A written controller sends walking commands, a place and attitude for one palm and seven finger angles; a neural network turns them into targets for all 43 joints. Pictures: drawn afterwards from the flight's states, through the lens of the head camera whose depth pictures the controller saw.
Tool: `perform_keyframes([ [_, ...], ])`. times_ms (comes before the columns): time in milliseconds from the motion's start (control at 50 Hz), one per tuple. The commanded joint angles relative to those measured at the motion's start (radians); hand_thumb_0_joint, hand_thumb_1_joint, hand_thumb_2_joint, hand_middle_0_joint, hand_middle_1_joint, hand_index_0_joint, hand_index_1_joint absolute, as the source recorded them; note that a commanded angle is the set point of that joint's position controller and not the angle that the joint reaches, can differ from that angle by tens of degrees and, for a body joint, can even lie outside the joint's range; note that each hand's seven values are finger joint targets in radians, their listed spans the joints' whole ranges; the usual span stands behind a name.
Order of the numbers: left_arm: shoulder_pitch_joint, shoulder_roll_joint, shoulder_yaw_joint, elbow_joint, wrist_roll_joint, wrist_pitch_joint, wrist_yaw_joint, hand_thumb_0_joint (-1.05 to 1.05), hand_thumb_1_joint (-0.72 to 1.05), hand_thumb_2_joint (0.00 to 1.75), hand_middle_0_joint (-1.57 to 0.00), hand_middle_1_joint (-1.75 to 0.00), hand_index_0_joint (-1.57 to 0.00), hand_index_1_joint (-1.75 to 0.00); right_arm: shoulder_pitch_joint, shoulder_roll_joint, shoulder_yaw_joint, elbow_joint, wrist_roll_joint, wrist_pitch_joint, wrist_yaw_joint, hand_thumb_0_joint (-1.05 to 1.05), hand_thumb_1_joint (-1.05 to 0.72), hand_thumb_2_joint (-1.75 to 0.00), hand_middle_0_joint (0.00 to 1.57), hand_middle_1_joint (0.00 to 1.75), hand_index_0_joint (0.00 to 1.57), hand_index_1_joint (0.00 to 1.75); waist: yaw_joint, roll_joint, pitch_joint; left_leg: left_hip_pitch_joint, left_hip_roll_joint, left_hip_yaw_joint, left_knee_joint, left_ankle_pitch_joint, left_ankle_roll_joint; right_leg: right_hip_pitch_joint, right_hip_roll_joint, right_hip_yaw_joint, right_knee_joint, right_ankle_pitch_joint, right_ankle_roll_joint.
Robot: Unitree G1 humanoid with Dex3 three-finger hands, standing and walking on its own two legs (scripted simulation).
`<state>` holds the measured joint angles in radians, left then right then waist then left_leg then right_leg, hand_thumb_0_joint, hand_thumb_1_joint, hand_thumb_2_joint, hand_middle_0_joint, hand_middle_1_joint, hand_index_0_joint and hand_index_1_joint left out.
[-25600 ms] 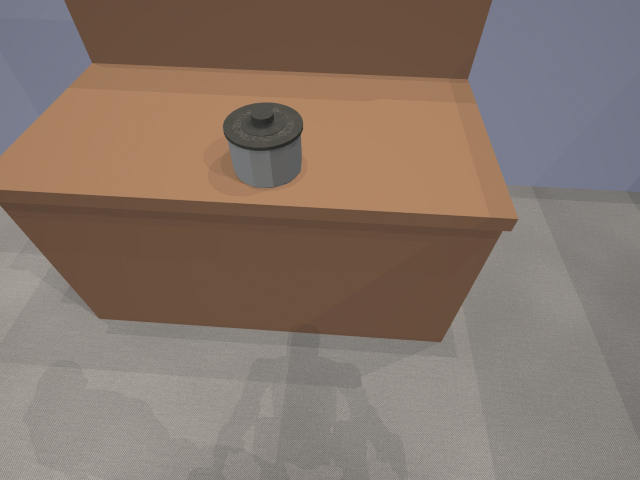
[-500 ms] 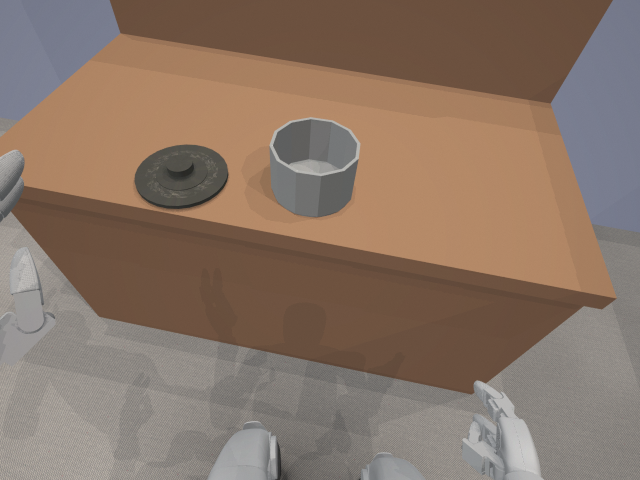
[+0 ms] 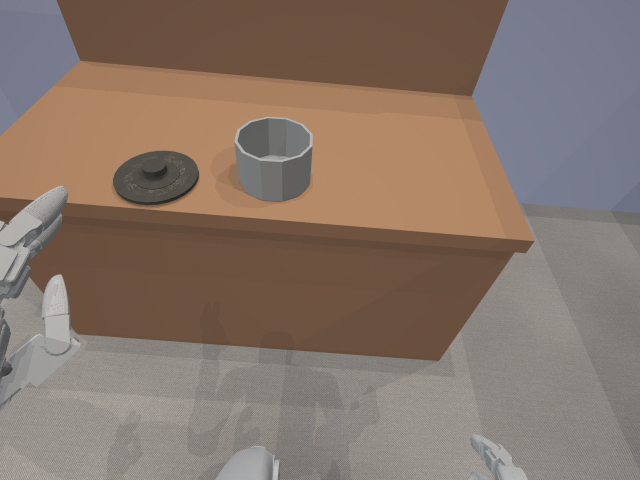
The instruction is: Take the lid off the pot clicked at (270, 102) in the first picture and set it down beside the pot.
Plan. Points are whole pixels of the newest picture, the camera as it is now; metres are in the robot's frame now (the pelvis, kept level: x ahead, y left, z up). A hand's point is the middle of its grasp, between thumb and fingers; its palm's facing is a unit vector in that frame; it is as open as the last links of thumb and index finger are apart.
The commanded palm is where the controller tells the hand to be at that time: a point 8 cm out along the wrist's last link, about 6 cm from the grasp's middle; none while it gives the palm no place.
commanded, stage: stop stepping back and stand still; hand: left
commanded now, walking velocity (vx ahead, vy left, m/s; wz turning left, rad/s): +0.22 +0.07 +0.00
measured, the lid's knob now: (154, 167) +0.70 +0.38 -0.06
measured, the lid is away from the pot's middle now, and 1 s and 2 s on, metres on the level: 0.26 0.26 0.26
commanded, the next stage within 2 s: let the arm hang, fingers relaxed in 0.46 s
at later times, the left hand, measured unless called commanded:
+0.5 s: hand (5, 392) +0.15 +0.26 +0.17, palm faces +0.32 -0.86 -0.40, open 7.4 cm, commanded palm none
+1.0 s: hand out of the picture +0.02 +0.23 -0.17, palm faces +0.02 -0.98 -0.21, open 7.0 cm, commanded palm none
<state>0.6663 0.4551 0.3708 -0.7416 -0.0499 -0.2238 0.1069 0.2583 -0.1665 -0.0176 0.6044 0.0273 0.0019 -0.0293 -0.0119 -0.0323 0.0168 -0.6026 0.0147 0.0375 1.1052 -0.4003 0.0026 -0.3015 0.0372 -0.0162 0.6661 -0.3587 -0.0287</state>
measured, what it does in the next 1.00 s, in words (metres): steps on the spot: left foot, then right foot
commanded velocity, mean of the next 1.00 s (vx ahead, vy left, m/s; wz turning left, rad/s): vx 0.06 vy -0.01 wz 0.00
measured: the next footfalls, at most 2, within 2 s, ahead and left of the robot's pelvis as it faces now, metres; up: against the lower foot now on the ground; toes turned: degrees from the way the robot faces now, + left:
left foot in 0.12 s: +0.01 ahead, +0.11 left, +0.00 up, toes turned +1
right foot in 0.74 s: +0.01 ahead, -0.10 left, +0.00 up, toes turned +5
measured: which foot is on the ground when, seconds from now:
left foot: up 0.00-0.10, down 0.12-1.00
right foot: down 0.00-0.50, up 0.52-0.72, down 0.74-1.00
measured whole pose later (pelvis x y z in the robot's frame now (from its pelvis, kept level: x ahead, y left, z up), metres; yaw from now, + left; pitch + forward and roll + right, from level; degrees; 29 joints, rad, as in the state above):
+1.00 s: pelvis +0.00 +0.03 +0.02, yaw +1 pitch +1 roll -1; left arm 0.25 0.23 0.03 1.01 0.00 0.02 0.04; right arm 0.33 -0.13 -0.04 1.02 0.00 0.01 -0.05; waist -0.02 -0.05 0.10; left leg -0.21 -0.05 0.00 0.51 -0.31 0.07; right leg -0.18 0.02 0.06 0.46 -0.29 0.01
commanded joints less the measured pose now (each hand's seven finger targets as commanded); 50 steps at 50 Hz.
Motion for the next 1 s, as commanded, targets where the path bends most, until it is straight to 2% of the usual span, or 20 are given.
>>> perform_keyframes([
  [0, -0.080, 0.116, 0.125, 0.022, 0.004, -0.026, 0.062, 0.00, 0.90, 0.90, -0.20, -0.30, -0.20, -0.30, -0.155, -0.134, -0.029, -0.177, 0.007, -0.038, -0.043, 0.00, -0.90, -0.90, 0.20, 0.30, 0.20, 0.30, -0.004, -0.043, 0.006, 0.174, 0.028, -0.083, -0.240, -0.047, 0.028, -0.185, -0.262, 0.227, -0.270, 0.079, -0.099],
  [40, -0.055, 0.115, 0.122, 0.021, 0.012, -0.043, 0.067, 0.00, 0.90, 0.90, -0.20, -0.30, -0.20, -0.30, -0.120, -0.143, -0.026, -0.172, 0.012, -0.060, -0.049, 0.00, -0.90, -0.90, 0.20, 0.30, 0.20, 0.30, -0.004, -0.040, -0.080, 0.251, -0.006, -0.015, -0.532, 0.004, 0.043, -0.054, -0.200, 0.181, -0.174, 0.088, -0.060],
  [80, -0.031, 0.120, 0.118, -0.048, 0.002, -0.049, 0.070, 0.00, 0.90, 0.90, -0.20, -0.30, -0.20, -0.30, -0.099, -0.160, -0.037, -0.194, 0.019, -0.099, -0.056, 0.00, -0.90, -0.90, 0.20, 0.30, 0.20, 0.30, 0.000, 0.065, -0.121, 0.346, 0.065, -0.027, -0.778, 0.118, 0.064, 0.021, -0.087, 0.094, -0.019, 0.117, -0.014],
  [100, -0.031, 0.130, 0.120, -0.107, 0.003, -0.054, 0.063, 0.00, 0.90, 0.90, -0.20, -0.30, -0.20, -0.30, -0.089, -0.173, -0.047, -0.204, 0.017, -0.115, -0.051, 0.00, -0.90, -0.90, 0.20, 0.30, 0.20, 0.30, 0.010, 0.154, -0.144, 0.413, 0.133, -0.085, -0.798, 0.241, 0.086, -0.018, -0.016, 0.033, 0.075, 0.092, 0.019],
  [140, -0.038, 0.148, 0.121, -0.147, 0.015, -0.049, 0.062, 0.00, 0.90, 0.90, -0.20, -0.30, -0.20, -0.30, -0.137, -0.145, -0.033, -0.183, -0.016, -0.131, -0.041, 0.00, -0.90, -0.90, 0.20, 0.30, 0.20, 0.30, -0.008, 0.368, -0.013, 0.219, 0.250, -0.356, -0.873, -0.038, 0.190, -0.138, -0.013, 0.027, 0.244, -0.121, 0.042],
  [200, -0.006, 0.146, 0.127, -0.145, 0.020, -0.046, 0.060, 0.00, 0.90, 0.90, -0.20, -0.30, -0.20, -0.30, -0.108, -0.156, -0.037, -0.147, -0.001, -0.158, -0.016, 0.00, -0.90, -0.90, 0.20, 0.30, 0.20, 0.30, 0.015, 0.123, -0.030, 0.221, 0.240, -0.260, -0.783, 0.049, 0.166, -0.041, -0.030, 0.029, 0.067, -0.099, 0.037],
  [260, -0.012, 0.122, 0.116, -0.111, 0.022, -0.034, 0.058, 0.00, 0.90, 0.90, -0.20, -0.30, -0.20, -0.30, -0.106, -0.176, -0.037, -0.155, 0.007, -0.143, -0.020, 0.00, -0.90, -0.90, 0.20, 0.30, 0.20, 0.30, -0.002, 0.085, -0.054, 0.180, 0.128, -0.128, -0.584, -0.039, 0.096, 0.144, -0.033, 0.000, -0.218, 0.080, 0.018],
  [320, -0.006, 0.118, 0.123, -0.040, 0.009, -0.035, 0.052, 0.00, 0.90, 0.90, -0.20, -0.30, -0.20, -0.30, -0.098, -0.158, -0.050, -0.152, 0.001, -0.115, -0.029, 0.00, -0.90, -0.90, 0.20, 0.30, 0.20, 0.30, -0.009, -0.070, 0.003, 0.106, -0.011, -0.024, -0.310, -0.157, 0.039, -0.035, -0.225, 0.392, -0.386, -0.382, -0.115],
  [360, -0.045, 0.098, 0.097, -0.070, 0.000, -0.033, 0.057, 0.00, 0.90, 0.90, -0.20, -0.30, -0.20, -0.30, -0.094, -0.137, -0.040, -0.145, -0.002, -0.099, -0.028, 0.00, -0.90, -0.90, 0.20, 0.30, 0.20, 0.30, -0.022, -0.145, -0.038, 0.176, -0.004, -0.022, -0.260, -0.038, 0.035, -0.034, -0.291, 0.412, -0.399, -0.245, -0.155],
  [420, -0.048, 0.089, 0.091, -0.104, 0.002, -0.035, 0.074, 0.00, 0.90, 0.90, -0.20, -0.30, -0.20, -0.30, -0.114, -0.140, -0.022, -0.152, -0.009, -0.103, -0.050, 0.00, -0.90, -0.90, 0.20, 0.30, 0.20, 0.30, -0.024, 0.035, -0.014, 0.315, 0.024, -0.043, -0.653, -0.038, 0.057, -0.055, -0.171, 0.200, -0.234, -0.155, -0.080],
  [480, -0.052, 0.111, 0.097, -0.138, 0.013, -0.035, 0.075, 0.00, 0.90, 0.90, -0.20, -0.30, -0.20, -0.30, -0.162, -0.138, -0.010, -0.173, -0.016, -0.128, -0.059, 0.00, -0.90, -0.90, 0.20, 0.30, 0.20, 0.30, -0.005, 0.304, 0.036, 0.233, 0.234, -0.407, -0.938, -0.334, 0.140, -0.080, 0.005, -0.002, 0.054, -0.113, 0.029],
  [500, -0.291, -0.174, -0.262, 0.736, 0.133, 0.165, -0.048, 0.00, 0.90, 0.90, -0.20, -0.30, -0.20, -0.30, -0.055, -0.235, -0.089, 0.118, -0.064, -0.160, 0.043, 0.00, -0.90, -0.90, 0.20, 0.30, 0.20, 0.30, -0.116, 0.162, 0.101, 0.238, 0.196, -0.409, -0.718, 0.189, 0.141, -0.272, -0.049, 0.011, 0.243, -0.058, 0.012],
  [540, -0.290, -0.174, -0.275, 0.823, 0.091, 0.228, -0.076, 0.00, 0.90, 0.90, -0.20, -0.30, -0.20, -0.30, 0.022, -0.226, -0.088, 0.056, -0.061, -0.079, 0.028, 0.00, -0.90, -0.90, 0.20, 0.30, 0.20, 0.30, -0.073, 0.010, -0.057, 0.379, 0.274, -0.444, -0.673, 0.453, 0.220, -0.313, -0.047, 0.066, 0.360, -0.226, 0.029],
  [600, -0.410, -0.180, -0.304, 1.012, 0.083, 0.217, -0.086, 0.00, 0.90, 0.90, -0.20, -0.30, -0.20, -0.30, 0.028, -0.201, -0.070, 0.082, -0.068, -0.060, 0.021, 0.00, -0.90, -0.90, 0.20, 0.30, 0.20, 0.30, -0.041, -0.091, -0.137, 0.512, 0.216, -0.346, -0.636, 0.729, 0.209, -0.216, -0.039, 0.044, 0.165, -0.156, 0.039],
  [660, -0.399, -0.143, -0.310, 1.248, 0.070, 0.222, -0.082, 0.00, 0.90, 0.90, -0.20, -0.30, -0.20, -0.30, -0.024, -0.176, -0.052, 0.155, -0.047, -0.035, 0.016, 0.00, -0.90, -0.90, 0.20, 0.30, 0.20, 0.30, 0.024, 0.071, -0.100, 0.328, 0.121, -0.201, -0.631, 0.567, 0.116, 0.143, -0.023, 0.060, -0.139, 0.113, 0.030],
  [680, -0.388, -0.099, -0.305, 1.317, 0.072, 0.221, -0.075, 0.00, 0.90, 0.90, -0.20, -0.30, -0.20, -0.30, -0.036, -0.146, -0.046, 0.166, -0.039, -0.030, 0.015, 0.00, -0.90, -0.90, 0.20, 0.30, 0.20, 0.30, 0.037, 0.065, -0.078, 0.242, 0.055, -0.153, -0.608, 0.383, 0.073, 0.225, -0.080, 0.169, -0.209, 0.220, 0.001],
  [720, -0.435, -0.035, -0.314, 1.414, 0.073, 0.230, -0.079, 0.00, 0.90, 0.90, -0.20, -0.30, -0.20, -0.30, -0.007, -0.124, -0.047, 0.187, -0.036, -0.018, 0.022, 0.00, -0.90, -0.90, 0.20, 0.30, 0.20, 0.30, -0.004, 0.090, 0.044, 0.195, -0.017, -0.094, -0.596, 0.027, 0.040, 0.097, -0.203, 0.299, -0.297, 0.003, -0.095],
  [780, -0.478, -0.077, -0.327, 1.526, 0.066, 0.220, -0.076, 0.00, 0.90, 0.90, -0.20, -0.30, -0.20, -0.30, 0.021, -0.102, -0.040, 0.246, -0.036, -0.008, 0.012, 0.00, -0.90, -0.90, 0.20, 0.30, 0.20, 0.30, -0.025, -0.023, 0.040, 0.314, -0.004, -0.098, -0.598, 0.130, 0.036, 0.040, -0.144, 0.268, -0.319, 0.050, -0.082],
  [860, -0.408, -0.170, -0.325, 1.631, 0.057, 0.212, -0.074, 0.00, 0.90, 0.90, -0.20, -0.30, -0.20, -0.30, 0.076, -0.110, -0.048, 0.317, -0.036, -0.027, -0.011, 0.00, -0.90, -0.90, 0.20, 0.30, 0.20, 0.30, -0.005, 0.247, -0.114, 0.500, 0.113, -0.201, -0.701, 0.506, 0.094, 0.120, -0.052, 0.076, -0.168, 0.267, -0.013],
  [980, -0.398, -0.193, -0.348, 1.732, 0.051, 0.218, -0.060, 0.00, 0.90, 0.90, -0.20, -0.30, -0.20, -0.30, 0.126, -0.083, -0.046, 0.389, -0.023, -0.015, -0.028, 0.00, -0.90, -0.90, 0.20, 0.30, 0.20, 0.30, -0.007, 0.097, -0.050, 0.544, 0.108, -0.155, -0.663, 0.672, 0.084, 0.141, -0.072, 0.066, -0.222, 0.379, -0.010],
])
